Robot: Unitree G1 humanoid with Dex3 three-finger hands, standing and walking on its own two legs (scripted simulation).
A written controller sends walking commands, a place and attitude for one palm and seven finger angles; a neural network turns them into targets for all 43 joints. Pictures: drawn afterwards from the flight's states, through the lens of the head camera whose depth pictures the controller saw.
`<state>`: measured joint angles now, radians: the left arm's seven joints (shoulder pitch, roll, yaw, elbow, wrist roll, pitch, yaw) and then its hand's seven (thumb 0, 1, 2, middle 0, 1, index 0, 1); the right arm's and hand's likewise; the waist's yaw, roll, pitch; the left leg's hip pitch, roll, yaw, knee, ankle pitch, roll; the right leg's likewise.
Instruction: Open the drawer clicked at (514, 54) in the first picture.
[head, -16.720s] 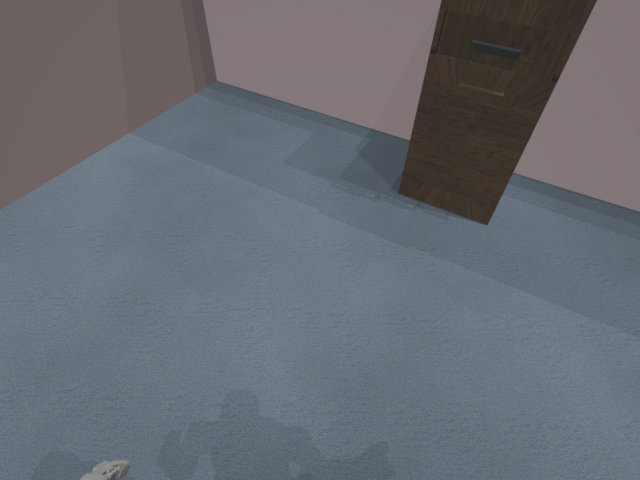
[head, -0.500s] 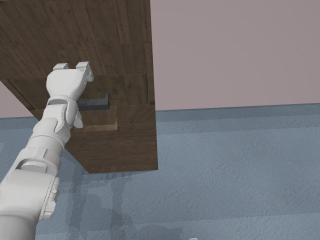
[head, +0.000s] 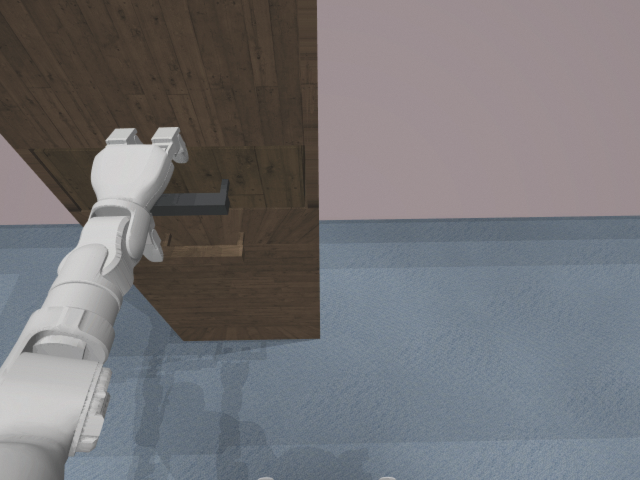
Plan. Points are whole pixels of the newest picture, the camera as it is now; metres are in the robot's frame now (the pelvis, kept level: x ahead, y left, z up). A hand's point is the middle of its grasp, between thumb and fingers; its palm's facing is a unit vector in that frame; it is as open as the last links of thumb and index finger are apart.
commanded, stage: lower the fingers behind the handle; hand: left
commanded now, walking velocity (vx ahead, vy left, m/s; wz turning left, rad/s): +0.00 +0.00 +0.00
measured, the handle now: (178, 194) +0.52 +0.22 +0.00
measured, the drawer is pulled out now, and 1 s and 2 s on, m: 0.00 0.00 0.00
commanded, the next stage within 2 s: close the thumb around the handle in 1.64 s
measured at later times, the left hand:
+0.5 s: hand (151, 214) +0.46 +0.24 +0.04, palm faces +0.06 -0.02 -1.00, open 13.8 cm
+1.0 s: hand (164, 225) +0.46 +0.23 +0.01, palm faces -0.02 -0.03 -1.00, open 13.9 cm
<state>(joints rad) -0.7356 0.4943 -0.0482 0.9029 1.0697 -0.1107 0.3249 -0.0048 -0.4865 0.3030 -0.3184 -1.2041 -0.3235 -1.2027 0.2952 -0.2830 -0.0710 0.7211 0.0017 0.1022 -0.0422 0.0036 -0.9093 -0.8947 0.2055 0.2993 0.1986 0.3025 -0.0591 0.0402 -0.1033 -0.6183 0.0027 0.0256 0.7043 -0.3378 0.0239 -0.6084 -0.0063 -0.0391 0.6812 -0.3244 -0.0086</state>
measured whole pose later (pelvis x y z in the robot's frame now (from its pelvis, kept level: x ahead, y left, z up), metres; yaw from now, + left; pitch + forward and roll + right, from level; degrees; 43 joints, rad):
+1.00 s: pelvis +0.00 +0.00 -0.02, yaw -2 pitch +19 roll -1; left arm -0.71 0.50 0.01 0.98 1.10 -0.14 0.36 0.00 -0.48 0.30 -0.27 -1.21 -0.29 -1.20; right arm 0.34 -0.26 -0.06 0.70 -0.02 0.11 -0.03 0.00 -0.91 -0.89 0.21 0.30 0.20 0.30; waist -0.08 0.04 -0.15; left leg -0.77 0.02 0.05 0.83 -0.39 0.03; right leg -0.77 0.01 -0.02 0.79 -0.36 0.00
